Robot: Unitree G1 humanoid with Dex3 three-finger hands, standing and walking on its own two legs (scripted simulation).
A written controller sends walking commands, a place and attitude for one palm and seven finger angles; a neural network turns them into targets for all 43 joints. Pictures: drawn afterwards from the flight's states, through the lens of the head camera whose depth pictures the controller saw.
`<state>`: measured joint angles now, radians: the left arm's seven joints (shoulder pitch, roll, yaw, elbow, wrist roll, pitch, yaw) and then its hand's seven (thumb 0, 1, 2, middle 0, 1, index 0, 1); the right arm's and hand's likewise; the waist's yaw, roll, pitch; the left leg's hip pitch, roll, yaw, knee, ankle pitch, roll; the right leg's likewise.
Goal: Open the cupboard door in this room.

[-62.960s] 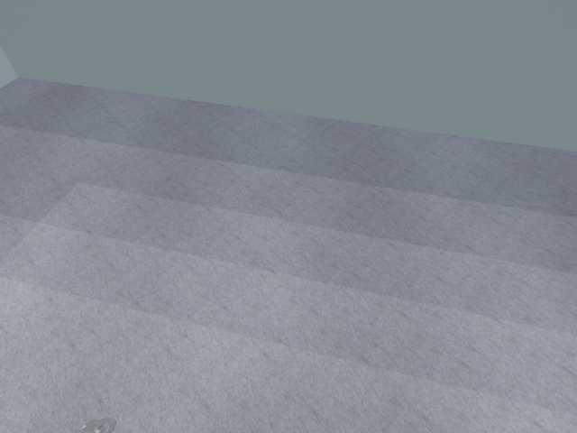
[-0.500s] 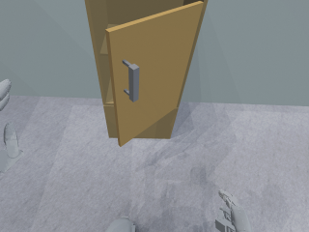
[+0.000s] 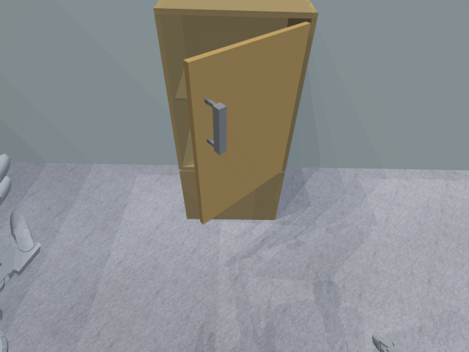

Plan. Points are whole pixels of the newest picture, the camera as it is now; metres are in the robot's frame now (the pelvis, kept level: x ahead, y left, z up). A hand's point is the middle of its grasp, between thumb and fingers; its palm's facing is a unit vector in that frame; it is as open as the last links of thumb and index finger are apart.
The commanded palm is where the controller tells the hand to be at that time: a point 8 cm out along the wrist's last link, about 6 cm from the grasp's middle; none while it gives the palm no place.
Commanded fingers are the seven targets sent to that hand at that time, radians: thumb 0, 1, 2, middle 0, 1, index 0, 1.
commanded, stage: stop stepping back and stand still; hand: left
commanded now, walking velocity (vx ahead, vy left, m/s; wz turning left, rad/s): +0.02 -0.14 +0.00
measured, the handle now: (214, 126) +0.63 +0.08 +0.05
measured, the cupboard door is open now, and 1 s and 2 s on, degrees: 42 42 42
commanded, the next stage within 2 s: let the arm hang, fingers relaxed in 0.24 s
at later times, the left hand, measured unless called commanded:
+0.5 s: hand (87, 342) +0.16 +0.26 -0.06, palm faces +0.08 -0.91 -0.41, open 7.4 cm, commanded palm none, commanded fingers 0.00 0.90 0.90 -0.20 -0.30 -0.20 -0.30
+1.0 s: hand out of the picture -0.08 +0.22 -0.16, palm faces +0.05 -0.96 -0.26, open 7.3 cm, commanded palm none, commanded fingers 0.00 0.90 0.90 -0.20 -0.30 -0.20 -0.30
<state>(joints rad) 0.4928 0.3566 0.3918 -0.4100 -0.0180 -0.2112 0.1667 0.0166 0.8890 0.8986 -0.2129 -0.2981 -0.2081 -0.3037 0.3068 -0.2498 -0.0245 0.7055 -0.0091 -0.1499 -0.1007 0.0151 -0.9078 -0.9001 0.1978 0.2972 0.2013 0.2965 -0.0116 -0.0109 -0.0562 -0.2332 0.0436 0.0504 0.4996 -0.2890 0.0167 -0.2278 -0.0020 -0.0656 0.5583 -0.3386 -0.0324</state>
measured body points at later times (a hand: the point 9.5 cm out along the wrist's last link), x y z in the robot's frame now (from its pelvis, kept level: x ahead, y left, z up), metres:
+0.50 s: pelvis -0.03 +0.02 -0.01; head -0.01 -0.01 +0.44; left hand +0.15 +0.30 -0.04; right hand +0.12 -0.23 -0.13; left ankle +0.00 +0.13 -0.73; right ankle -0.03 -0.10 -0.73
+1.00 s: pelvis -0.04 +0.02 +0.01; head -0.03 +0.01 +0.46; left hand -0.08 +0.27 -0.14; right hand -0.04 -0.20 -0.16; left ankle -0.01 +0.13 -0.73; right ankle -0.03 -0.10 -0.73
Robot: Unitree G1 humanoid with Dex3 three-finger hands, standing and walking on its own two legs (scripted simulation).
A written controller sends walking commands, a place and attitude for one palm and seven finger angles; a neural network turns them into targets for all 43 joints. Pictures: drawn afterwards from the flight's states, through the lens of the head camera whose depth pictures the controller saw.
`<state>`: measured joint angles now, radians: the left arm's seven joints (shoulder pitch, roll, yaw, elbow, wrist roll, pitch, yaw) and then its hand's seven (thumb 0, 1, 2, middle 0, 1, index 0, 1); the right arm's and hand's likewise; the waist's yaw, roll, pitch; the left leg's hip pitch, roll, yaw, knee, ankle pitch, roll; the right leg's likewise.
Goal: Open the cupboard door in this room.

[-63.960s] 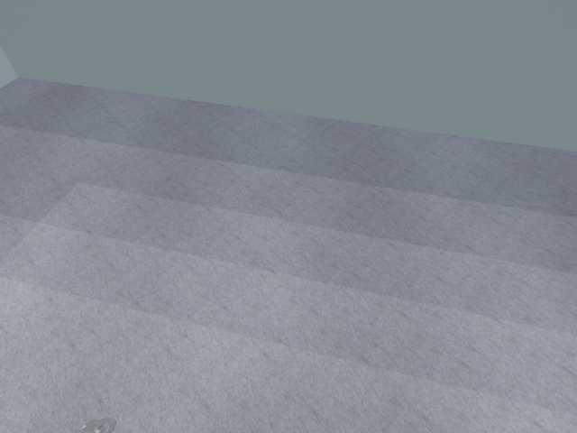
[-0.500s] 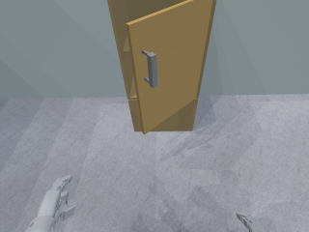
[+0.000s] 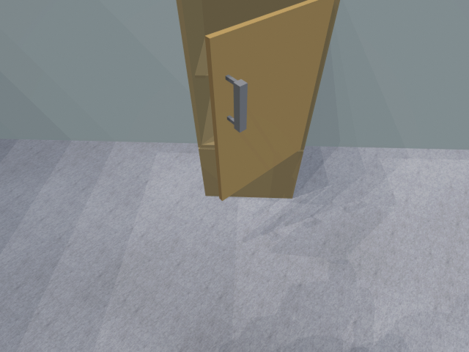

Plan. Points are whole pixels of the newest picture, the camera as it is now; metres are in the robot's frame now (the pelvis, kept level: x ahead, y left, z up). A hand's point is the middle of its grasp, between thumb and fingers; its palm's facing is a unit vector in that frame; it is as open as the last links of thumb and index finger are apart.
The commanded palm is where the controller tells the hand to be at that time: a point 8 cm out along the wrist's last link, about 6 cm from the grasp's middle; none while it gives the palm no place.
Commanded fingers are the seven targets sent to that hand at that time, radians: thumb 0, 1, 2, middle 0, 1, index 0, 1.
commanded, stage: let the arm hang, fingers relaxed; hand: left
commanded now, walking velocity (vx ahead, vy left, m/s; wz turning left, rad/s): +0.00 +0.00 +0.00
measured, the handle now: (235, 103) +0.68 +0.04 +0.04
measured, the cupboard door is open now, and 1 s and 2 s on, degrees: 42 42 42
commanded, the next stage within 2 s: look to check the result in 0.44 s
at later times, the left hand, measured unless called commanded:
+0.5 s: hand out of the picture +0.03 +0.18 -0.17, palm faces +0.01 -0.98 -0.22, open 7.4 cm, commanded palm none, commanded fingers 0.00 0.90 0.90 -0.20 -0.30 -0.20 -0.30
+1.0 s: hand out of the picture +0.08 +0.22 -0.16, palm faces +0.00 -0.95 -0.31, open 7.4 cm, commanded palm none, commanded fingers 0.00 0.90 0.90 -0.20 -0.30 -0.20 -0.30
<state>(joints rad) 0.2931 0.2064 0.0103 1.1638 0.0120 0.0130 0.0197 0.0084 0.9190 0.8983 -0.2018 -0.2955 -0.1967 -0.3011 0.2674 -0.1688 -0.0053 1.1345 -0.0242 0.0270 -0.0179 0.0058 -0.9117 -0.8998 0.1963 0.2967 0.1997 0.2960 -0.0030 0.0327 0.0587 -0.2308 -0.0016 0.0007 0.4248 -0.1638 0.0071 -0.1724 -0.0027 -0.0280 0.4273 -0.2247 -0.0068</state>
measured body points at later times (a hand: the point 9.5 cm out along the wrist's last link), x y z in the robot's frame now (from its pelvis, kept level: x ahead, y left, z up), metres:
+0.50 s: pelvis +0.01 +0.00 +0.00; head +0.02 -0.01 +0.45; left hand +0.03 +0.23 -0.15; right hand +0.02 -0.23 -0.16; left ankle +0.04 +0.11 -0.74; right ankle +0.01 -0.12 -0.74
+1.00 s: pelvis +0.02 -0.01 +0.00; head +0.04 -0.02 +0.45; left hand +0.08 +0.27 -0.13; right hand +0.08 -0.28 -0.15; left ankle +0.04 +0.11 -0.74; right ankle +0.01 -0.12 -0.74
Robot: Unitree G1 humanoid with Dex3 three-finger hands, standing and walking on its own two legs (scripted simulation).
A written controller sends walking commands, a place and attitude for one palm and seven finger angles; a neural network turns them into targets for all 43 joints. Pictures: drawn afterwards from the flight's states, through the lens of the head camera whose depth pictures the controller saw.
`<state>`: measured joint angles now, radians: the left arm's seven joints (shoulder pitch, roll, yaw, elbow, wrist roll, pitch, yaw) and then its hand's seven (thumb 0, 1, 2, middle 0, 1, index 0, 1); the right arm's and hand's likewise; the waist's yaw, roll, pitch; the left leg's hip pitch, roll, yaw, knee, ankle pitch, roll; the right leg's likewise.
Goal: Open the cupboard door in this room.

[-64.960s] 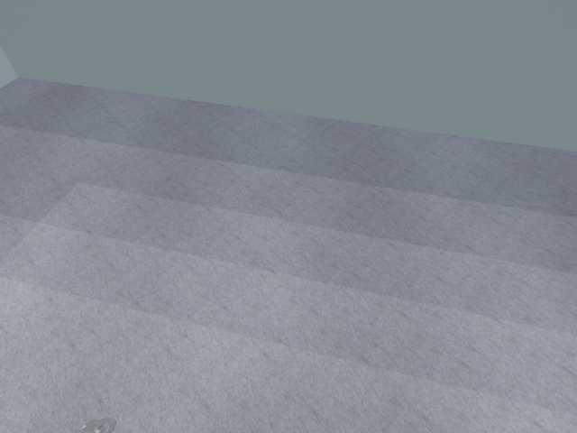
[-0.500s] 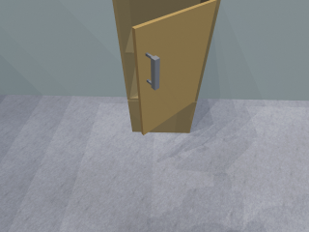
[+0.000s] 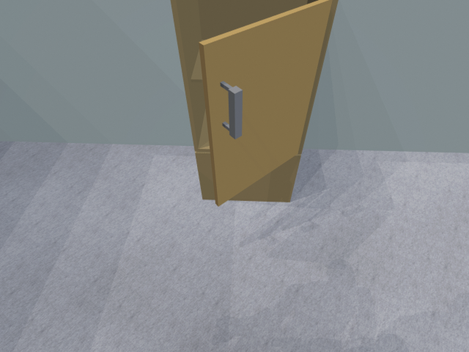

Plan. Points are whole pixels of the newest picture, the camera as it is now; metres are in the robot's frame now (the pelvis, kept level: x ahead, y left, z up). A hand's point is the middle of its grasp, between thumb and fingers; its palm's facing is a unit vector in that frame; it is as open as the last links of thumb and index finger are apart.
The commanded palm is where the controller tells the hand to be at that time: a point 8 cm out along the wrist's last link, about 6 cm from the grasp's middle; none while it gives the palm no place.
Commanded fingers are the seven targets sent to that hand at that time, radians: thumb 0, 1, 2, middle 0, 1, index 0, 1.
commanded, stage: look to check the result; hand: left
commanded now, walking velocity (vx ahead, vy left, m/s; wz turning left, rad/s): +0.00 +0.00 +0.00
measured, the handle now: (230, 110) +0.66 +0.05 +0.04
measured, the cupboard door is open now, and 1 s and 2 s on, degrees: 42 42 42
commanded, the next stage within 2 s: walk to a spot facing it in 0.06 s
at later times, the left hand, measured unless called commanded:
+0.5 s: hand out of the picture +0.07 +0.20 -0.18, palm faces -0.11 -0.96 -0.26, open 7.4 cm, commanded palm none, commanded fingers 0.00 0.90 0.90 -0.20 -0.30 -0.20 -0.30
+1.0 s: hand out of the picture +0.09 +0.17 -0.17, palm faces -0.30 -0.92 -0.25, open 7.4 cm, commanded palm none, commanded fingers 0.00 0.90 0.90 -0.20 -0.30 -0.20 -0.30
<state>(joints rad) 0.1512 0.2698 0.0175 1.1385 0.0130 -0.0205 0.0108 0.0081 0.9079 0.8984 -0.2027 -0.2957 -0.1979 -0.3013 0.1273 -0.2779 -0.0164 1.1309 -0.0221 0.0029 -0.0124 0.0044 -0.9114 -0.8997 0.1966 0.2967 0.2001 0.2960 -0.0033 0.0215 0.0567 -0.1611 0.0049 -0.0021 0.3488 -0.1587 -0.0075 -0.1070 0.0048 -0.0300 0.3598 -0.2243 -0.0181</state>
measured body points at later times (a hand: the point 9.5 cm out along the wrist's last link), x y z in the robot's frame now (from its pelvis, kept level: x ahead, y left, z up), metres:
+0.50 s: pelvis +0.00 +0.00 -0.01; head +0.04 -0.01 +0.44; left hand +0.08 +0.25 -0.16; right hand +0.04 -0.26 -0.16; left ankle +0.02 +0.12 -0.75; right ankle -0.02 -0.11 -0.75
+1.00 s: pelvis -0.01 -0.01 -0.01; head +0.05 -0.03 +0.44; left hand +0.11 +0.22 -0.15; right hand +0.03 -0.28 -0.14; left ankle +0.03 +0.13 -0.70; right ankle -0.02 -0.10 -0.75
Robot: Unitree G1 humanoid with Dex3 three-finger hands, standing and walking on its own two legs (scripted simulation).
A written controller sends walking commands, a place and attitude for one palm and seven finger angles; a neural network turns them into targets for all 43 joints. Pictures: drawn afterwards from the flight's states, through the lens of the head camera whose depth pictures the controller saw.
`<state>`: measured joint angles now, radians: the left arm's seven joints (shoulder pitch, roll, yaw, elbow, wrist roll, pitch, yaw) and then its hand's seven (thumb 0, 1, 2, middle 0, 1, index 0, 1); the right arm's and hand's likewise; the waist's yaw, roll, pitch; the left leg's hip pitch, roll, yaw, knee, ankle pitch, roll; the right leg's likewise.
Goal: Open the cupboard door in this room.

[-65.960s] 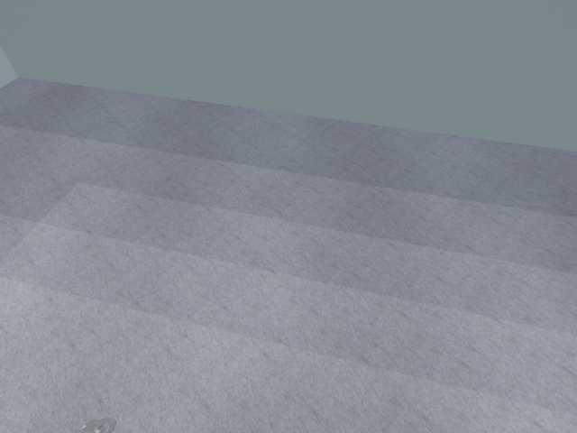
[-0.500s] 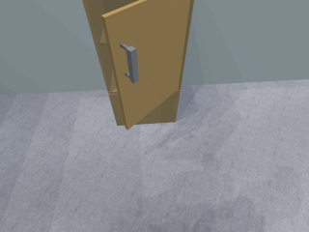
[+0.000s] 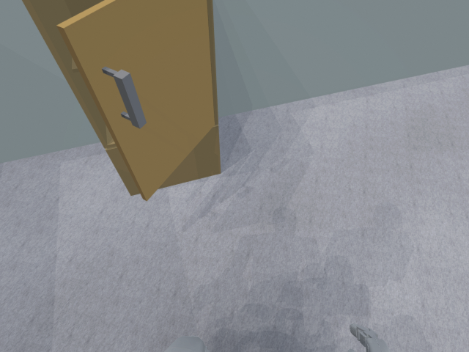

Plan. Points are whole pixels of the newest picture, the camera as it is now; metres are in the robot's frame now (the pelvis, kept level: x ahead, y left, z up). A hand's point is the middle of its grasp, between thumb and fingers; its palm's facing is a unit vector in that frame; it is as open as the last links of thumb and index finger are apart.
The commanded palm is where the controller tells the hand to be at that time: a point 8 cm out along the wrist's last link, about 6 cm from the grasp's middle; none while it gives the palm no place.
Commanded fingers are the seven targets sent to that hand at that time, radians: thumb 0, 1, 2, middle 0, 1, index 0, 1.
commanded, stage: walk to a spot facing it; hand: left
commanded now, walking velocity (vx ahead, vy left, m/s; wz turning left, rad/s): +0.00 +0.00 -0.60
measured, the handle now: (124, 98) +0.59 +0.32 +0.04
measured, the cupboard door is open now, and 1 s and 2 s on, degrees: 42 42 42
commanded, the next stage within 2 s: none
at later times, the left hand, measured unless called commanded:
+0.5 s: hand (157, 325) +0.17 +0.18 -0.17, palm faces -0.32 -0.90 -0.29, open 7.4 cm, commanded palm none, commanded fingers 0.00 0.90 0.90 -0.20 -0.30 -0.20 -0.30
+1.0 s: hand (223, 276) +0.28 +0.06 -0.16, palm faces -0.64 -0.75 -0.14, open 7.4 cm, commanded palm none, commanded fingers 0.00 0.90 0.90 -0.20 -0.30 -0.20 -0.30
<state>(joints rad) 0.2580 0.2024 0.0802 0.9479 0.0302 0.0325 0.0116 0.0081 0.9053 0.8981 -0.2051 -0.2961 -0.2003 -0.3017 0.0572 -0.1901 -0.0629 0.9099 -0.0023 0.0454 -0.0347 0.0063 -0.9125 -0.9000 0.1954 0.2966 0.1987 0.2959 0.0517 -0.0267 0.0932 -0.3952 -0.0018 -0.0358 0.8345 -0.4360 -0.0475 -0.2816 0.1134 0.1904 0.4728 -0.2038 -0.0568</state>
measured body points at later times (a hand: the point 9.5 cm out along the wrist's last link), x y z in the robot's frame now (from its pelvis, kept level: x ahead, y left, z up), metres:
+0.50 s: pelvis +0.00 +0.00 -0.02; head +0.05 -0.03 +0.43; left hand +0.19 +0.22 -0.15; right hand -0.05 -0.27 -0.16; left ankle +0.00 +0.15 -0.70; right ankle -0.03 -0.11 -0.74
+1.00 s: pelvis +0.07 -0.02 +0.00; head +0.12 -0.03 +0.45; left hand +0.31 +0.10 -0.15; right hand -0.12 -0.17 -0.13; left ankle +0.07 +0.11 -0.74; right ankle +0.02 -0.16 -0.67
